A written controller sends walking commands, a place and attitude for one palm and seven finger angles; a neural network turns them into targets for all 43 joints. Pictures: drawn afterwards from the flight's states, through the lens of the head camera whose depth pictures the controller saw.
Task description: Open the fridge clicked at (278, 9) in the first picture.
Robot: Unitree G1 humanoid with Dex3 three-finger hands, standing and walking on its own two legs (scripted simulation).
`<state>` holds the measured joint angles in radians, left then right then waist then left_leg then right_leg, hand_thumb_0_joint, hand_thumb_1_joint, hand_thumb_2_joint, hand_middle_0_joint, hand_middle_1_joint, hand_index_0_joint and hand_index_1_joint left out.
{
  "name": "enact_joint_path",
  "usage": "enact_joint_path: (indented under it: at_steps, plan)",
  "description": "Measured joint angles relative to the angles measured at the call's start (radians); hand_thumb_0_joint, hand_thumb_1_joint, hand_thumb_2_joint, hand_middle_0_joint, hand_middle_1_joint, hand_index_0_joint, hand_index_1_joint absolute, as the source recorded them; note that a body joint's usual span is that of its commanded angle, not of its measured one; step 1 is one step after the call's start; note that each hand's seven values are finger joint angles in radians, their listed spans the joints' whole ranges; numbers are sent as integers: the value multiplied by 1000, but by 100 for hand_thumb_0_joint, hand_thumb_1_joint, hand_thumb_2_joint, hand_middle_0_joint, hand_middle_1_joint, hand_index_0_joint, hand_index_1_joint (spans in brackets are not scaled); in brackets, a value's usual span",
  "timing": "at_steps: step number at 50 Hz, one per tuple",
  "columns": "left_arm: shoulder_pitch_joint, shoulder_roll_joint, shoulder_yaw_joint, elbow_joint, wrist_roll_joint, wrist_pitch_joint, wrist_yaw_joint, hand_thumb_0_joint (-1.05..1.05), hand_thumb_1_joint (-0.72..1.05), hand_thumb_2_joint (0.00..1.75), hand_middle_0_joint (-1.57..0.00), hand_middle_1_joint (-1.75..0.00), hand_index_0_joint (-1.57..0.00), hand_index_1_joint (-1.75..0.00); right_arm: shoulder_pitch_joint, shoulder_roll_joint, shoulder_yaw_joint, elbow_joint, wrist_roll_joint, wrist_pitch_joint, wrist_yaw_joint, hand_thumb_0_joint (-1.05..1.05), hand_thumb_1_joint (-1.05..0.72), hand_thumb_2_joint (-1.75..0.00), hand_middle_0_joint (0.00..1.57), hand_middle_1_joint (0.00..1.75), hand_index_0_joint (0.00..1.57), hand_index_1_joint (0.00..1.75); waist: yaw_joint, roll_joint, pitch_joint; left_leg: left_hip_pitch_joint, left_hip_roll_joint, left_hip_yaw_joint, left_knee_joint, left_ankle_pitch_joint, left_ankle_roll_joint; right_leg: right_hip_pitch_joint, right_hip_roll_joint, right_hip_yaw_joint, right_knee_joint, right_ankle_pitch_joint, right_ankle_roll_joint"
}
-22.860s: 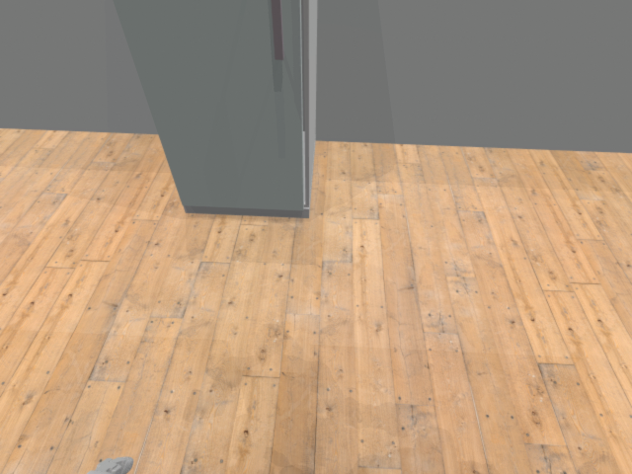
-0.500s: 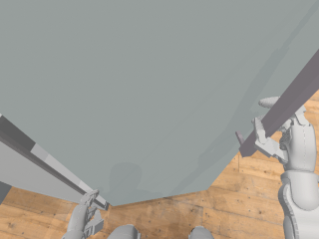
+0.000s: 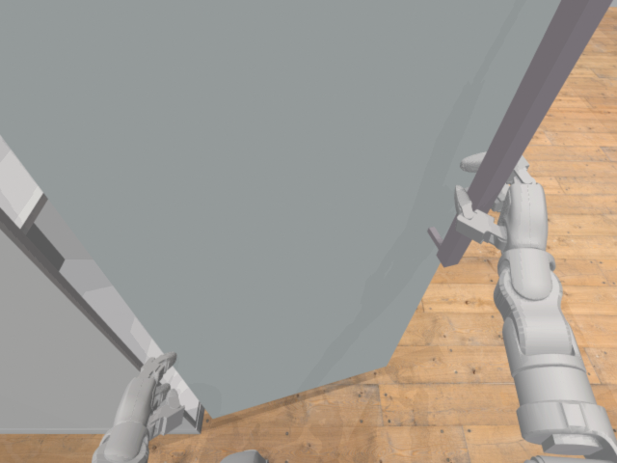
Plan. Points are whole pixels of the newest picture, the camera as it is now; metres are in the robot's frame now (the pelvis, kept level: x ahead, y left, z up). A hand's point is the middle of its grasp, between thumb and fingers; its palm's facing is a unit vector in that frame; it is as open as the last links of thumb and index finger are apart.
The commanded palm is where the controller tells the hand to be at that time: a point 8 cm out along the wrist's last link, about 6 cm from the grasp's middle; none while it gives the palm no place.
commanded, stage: stop walking and hold the door back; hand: right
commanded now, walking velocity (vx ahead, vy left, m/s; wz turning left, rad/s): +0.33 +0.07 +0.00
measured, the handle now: (489, 146) +0.43 -0.18 +0.20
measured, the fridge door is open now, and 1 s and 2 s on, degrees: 74 71 70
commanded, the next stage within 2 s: loosen the grip on the handle in 0.94 s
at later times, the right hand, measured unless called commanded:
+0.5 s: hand (456, 192) +0.42 -0.16 +0.14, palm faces +0.12 +0.97 -0.19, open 5.9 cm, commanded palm +0.38 -0.23 +0.13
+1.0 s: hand (460, 200) +0.41 -0.17 +0.14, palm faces +0.08 +0.98 -0.20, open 5.9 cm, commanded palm +0.39 -0.23 +0.13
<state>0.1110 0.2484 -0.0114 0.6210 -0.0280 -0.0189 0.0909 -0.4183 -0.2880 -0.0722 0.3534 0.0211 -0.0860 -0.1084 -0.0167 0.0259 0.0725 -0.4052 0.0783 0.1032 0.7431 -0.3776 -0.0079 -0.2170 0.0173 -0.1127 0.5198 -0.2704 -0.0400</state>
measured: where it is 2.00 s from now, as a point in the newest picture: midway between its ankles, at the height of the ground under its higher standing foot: outside the picture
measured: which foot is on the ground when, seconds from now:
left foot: down 0.00-1.00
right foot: down 0.00-0.16, up 0.18-0.38, down 0.40-1.00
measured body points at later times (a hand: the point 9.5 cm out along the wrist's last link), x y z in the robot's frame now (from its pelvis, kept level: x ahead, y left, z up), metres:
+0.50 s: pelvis -0.02 -0.01 +0.00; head -0.01 +0.01 +0.45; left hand +0.03 +0.28 -0.12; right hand +0.41 -0.21 +0.15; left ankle +0.00 +0.11 -0.73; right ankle +0.02 -0.13 -0.73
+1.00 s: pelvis +0.00 -0.02 +0.01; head +0.02 -0.01 +0.46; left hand +0.15 +0.23 -0.09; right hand +0.40 -0.22 +0.15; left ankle +0.00 +0.11 -0.73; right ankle +0.02 -0.13 -0.73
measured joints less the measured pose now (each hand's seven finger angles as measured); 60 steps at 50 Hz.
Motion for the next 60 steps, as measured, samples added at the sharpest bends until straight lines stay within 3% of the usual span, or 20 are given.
enact_joint_path:
  at_steps: [3, 8, 11, 14, 17, 20, 22, 33, 47, 52, 54, 55, 58, 60]
  plan:
    - [43, -20, -11, 24, -10, -9, 7, 1, 90, 90, -20, -30, -20, -31, -99, 12, 13, 154, -5, 2, 8, -5, -58, -80, 46, 140, 39, 138, 3, -38, -6, -2, -47, -27, 110, -53, -7, -13, -18, 30, 2, 0, 1]
    - [120, -45, -44, 80, -13, -19, 9, 1, 90, 90, -21, -30, -20, -30, -244, 11, 4, 361, 11, 0, 30, -4, -59, -80, 45, 139, 41, 139, -26, -53, -18, 133, -71, -41, -151, 5, 17, -62, -35, 35, 78, -19, 22]
    - [133, -42, -37, 126, -13, -22, 11, 1, 90, 90, -21, -30, -20, -30, -279, 3, -42, 433, 12, -15, 39, -4, -59, -80, 44, 138, 41, 139, 1, -72, -4, 123, -80, -36, -138, 98, 50, -115, -32, 61, 231, -156, 28]
    - [161, -28, -23, 159, -10, -45, 16, 1, 90, 90, -21, -30, -20, -30, -302, -3, -74, 483, 2, -21, 50, -4, -59, -81, 43, 138, 42, 140, 17, -50, 3, 133, -65, -53, -162, 107, 50, -155, -20, 60, 334, -184, 34]
    - [190, 0, -17, 165, -1, -57, 23, 1, 90, 90, -21, -30, -20, -30, -307, -14, -108, 521, -14, -36, 66, -5, -59, -81, 43, 138, 43, 140, 45, -27, 0, 143, -47, -71, -184, 120, 39, -118, -33, 24, 200, -138, 35]
    - [214, 42, 2, 148, 2, -67, 25, 1, 90, 90, -21, -30, -20, -30, -294, -21, -123, 512, -16, -42, 72, -3, -60, -81, 44, 139, 44, 140, 76, -32, -4, 140, -51, -76, -161, 108, 24, -35, -50, 9, -12, 13, 34]
    - [208, 55, 21, 145, -3, -64, 24, 1, 90, 90, -21, -30, -20, -30, -279, -28, -128, 494, -8, -50, 71, -3, -60, -80, 44, 139, 43, 140, 85, -29, 3, 136, -51, -91, -136, 93, 14, -30, -53, -6, -8, 88, 38]
    - [174, -2, 2, 101, -11, -38, 10, 1, 90, 90, -20, -30, -20, -30, -154, -19, -125, 355, -6, -92, 75, -3, -61, -77, 45, 140, 41, 140, 82, -49, -25, 152, -73, -105, -206, 118, 10, -40, -75, -21, -3, 38, 40]
    - [68, -35, -20, 37, -4, -26, 10, 1, 90, 90, -21, -30, -20, -30, -45, 7, -75, 170, 5, -80, 67, -3, -63, -76, 45, 140, 41, 140, 41, -41, -44, 152, -74, -131, -245, 130, -6, -36, -75, -48, -25, 29, 28]
    - [63, -27, -19, 42, -4, -18, 16, 1, 90, 90, -21, -30, -20, -30, -47, 14, -52, 168, 8, -86, 67, -3, -63, -76, 46, 140, 41, 139, 23, -41, -47, 156, -75, -125, -259, 135, -6, -38, -76, -43, -31, 32, 28]
    - [75, -36, 2, 32, 1, -35, 4, 1, 90, 90, -21, -30, -20, -30, -94, -4, -59, 191, -48, -75, 104, -5, -59, -76, 46, 140, 41, 140, 17, -25, -25, 149, -58, -122, -233, 121, -3, -27, -58, -43, -50, 43, 29]
    - [90, -41, 13, 37, 2, -48, -7, 1, 90, 90, -21, -30, -20, -30, -126, -8, -61, 220, -53, -53, 129, -6, -56, -76, 46, 140, 42, 140, 18, -18, -36, 139, -52, -111, -228, 118, -1, -38, -53, -32, -54, 51, 30]
    - [125, -48, 17, 56, 7, -65, -39, 1, 90, 90, -21, -30, -20, -30, -173, -15, -106, 276, -23, 0, 170, -6, -47, -72, 46, 140, 43, 140, 26, 1, -74, 128, -61, -89, -240, 124, 9, -63, -62, -10, -51, 59, 38]
    - [151, -41, 20, 58, 9, -76, -60, 1, 90, 90, -21, -30, -20, -30, -178, -23, -123, 287, -15, -9, 157, -5, -40, -68, 46, 140, 44, 140, 34, 3, -83, 125, -71, -79, -240, 124, 17, -76, -73, 0, -34, 52, 44]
